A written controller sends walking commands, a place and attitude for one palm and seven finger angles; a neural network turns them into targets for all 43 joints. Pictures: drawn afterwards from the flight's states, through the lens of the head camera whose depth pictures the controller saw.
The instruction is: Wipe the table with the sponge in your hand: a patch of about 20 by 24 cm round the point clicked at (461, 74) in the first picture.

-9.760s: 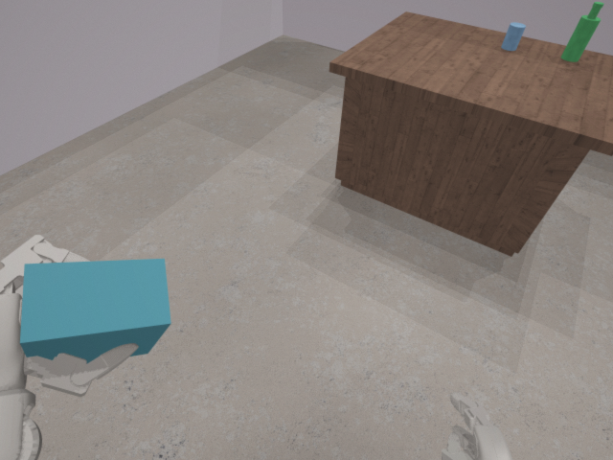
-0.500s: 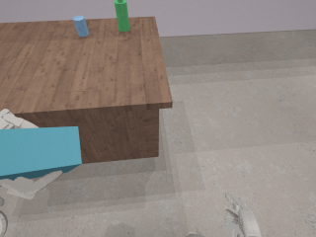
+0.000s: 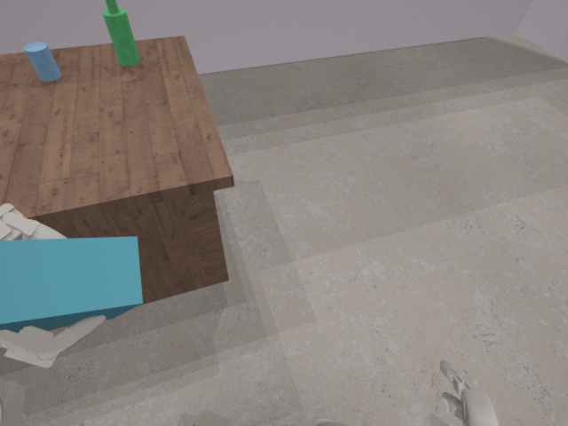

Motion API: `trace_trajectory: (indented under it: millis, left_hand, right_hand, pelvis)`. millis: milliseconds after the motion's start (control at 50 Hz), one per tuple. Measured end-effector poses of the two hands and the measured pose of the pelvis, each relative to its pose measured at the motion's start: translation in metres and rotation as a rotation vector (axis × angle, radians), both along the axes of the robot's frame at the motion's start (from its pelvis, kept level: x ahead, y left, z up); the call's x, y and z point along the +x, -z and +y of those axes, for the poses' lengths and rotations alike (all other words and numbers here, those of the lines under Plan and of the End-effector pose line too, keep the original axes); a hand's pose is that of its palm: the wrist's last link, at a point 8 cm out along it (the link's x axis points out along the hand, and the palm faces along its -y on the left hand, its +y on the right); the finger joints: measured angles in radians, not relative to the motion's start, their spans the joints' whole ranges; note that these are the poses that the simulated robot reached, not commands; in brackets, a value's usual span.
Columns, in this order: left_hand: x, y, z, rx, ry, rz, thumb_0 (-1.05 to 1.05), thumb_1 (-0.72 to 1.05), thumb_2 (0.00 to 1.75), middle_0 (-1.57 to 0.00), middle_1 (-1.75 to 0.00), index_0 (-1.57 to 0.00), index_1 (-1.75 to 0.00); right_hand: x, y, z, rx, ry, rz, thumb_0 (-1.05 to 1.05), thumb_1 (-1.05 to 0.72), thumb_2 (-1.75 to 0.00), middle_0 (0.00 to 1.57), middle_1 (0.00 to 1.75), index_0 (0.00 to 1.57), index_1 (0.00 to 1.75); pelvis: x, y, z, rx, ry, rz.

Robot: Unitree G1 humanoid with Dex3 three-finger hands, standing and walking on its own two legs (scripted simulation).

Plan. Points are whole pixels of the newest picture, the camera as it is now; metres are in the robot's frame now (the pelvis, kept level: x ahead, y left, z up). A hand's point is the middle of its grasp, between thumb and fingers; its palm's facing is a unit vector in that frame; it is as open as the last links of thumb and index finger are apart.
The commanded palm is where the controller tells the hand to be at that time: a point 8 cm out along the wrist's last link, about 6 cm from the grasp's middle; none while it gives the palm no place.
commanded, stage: take the last steps up to it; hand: left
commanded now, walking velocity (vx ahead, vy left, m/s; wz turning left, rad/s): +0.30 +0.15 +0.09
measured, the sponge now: (84, 286) +0.22 +0.22 +0.16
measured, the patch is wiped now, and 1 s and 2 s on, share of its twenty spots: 0.00 0.00 0.00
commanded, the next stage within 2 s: come to a stop and stand still in 1.28 s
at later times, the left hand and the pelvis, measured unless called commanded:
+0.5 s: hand (14, 279) +0.22 +0.27 +0.18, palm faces +0.43 -0.78 -0.45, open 10.1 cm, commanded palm +0.16 +0.31 +0.18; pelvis +0.01 +0.03 +0.00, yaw +2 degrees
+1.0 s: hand (25, 210) +0.30 +0.31 +0.17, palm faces +0.40 -0.78 -0.49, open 10.1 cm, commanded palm +0.24 +0.36 +0.18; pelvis +0.09 +0.07 +0.01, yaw +3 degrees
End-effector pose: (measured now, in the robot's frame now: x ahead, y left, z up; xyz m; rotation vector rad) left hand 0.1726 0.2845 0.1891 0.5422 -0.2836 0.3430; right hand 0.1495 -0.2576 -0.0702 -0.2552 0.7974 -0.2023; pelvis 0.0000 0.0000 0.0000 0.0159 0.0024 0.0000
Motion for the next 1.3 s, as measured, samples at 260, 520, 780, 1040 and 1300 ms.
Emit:
trace_trajectory:
  millis: [260,520,780,1040,1300]
  left_hand:
    - [0.001,-0.001,-0.026,-0.030,0.009,-0.009,-0.01,-0.50,1.00,-0.74,-1.34,-0.75,-1.34]
    - [0.004,-0.002,0.031,0.008,-0.047,-0.030,-0.01,-0.50,1.00,-0.74,-1.34,-0.75,-1.34]
    - [0.048,-0.010,0.025,0.048,-0.015,-0.048,-0.01,-0.50,1.00,-0.74,-1.34,-0.75,-1.34]
    - [0.095,-0.005,0.072,0.023,-0.022,0.017,-0.01,-0.50,1.00,-0.74,-1.34,-0.75,-1.34]
    - [0.155,-0.013,0.098,0.056,0.019,-0.024,-0.01,-0.50,1.00,-0.74,-1.34,-0.75,-1.34]
  right_hand:
    - [-0.012,0.024,0.024,0.127,-0.049,0.038,0.02,-0.91,-0.90,0.20,0.30,0.20,0.30]
    - [0.007,0.019,0.041,0.029,-0.031,0.028,0.02,-0.91,-0.90,0.20,0.30,0.20,0.30]
    - [0.063,0.041,0.089,0.185,-0.100,-0.004,0.01,-0.91,-0.90,0.20,0.30,0.20,0.30]
    - [0.110,0.011,0.090,0.024,-0.079,0.043,0.02,-0.91,-0.90,0.20,0.30,0.20,0.30]
    - [0.163,0.023,0.164,0.173,-0.071,-0.052,0.01,-0.91,-0.90,0.20,0.30,0.20,0.30]
  pelvis:
    - [-0.004,-0.003,-0.012,-0.004,-0.024,-0.009]
    - [0.014,0.002,0.032,0.014,-0.033,-0.016]
    - [0.056,0.008,0.035,0.000,-0.052,-0.024]
    - [0.104,-0.006,0.080,0.023,-0.047,0.007]
    - [0.154,0.003,0.108,0.005,-0.031,0.014]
